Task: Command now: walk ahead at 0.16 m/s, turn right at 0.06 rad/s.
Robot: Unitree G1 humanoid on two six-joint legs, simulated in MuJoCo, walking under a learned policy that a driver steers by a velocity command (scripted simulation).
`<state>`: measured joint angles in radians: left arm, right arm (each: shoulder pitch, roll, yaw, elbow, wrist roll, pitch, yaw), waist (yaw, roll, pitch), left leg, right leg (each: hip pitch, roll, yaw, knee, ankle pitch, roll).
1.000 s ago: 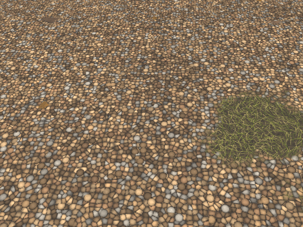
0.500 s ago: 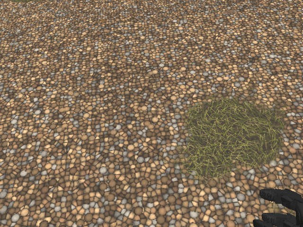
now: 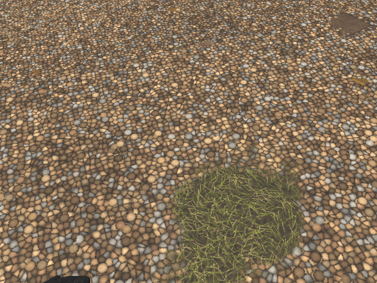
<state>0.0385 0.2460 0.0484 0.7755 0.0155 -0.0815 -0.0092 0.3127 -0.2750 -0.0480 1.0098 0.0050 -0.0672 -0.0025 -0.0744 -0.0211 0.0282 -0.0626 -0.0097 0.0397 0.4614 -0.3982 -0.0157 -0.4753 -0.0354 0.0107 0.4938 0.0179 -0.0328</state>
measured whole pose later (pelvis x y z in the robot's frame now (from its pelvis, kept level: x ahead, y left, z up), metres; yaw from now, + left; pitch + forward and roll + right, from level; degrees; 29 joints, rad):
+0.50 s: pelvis +0.08 +0.00 +0.01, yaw +0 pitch -1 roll -1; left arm 0.17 0.23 0.04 0.96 0.01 -0.01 0.02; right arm 0.21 -0.23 -0.02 1.04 -0.01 -0.02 -0.03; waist 0.00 -0.01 0.02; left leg -0.22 0.04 0.00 0.53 -0.30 -0.02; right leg -0.28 0.01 -0.03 0.49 -0.19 -0.01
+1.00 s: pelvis +0.11 +0.01 +0.01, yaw +0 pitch -1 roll +0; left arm 0.15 0.22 0.05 1.08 -0.01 0.01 0.04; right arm 0.23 -0.22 -0.02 1.08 0.00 0.00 -0.04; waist 0.00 0.00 0.02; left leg -0.16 0.02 0.02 0.53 -0.35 0.00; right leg -0.25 -0.01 -0.01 0.55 -0.29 -0.01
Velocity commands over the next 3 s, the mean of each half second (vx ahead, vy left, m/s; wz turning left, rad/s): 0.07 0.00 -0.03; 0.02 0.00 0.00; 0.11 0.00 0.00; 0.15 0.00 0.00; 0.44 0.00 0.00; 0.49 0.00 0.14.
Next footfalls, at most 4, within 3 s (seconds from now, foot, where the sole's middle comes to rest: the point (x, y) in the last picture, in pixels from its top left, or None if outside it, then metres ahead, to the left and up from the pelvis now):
0.28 left None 0.11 0.14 -0.76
1.42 left None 0.27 0.13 -0.77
2.48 right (209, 229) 0.66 -0.08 -0.76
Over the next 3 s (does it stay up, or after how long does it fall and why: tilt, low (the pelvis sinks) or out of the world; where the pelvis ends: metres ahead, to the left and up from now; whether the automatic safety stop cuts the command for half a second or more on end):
stays up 0.76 0.05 0.00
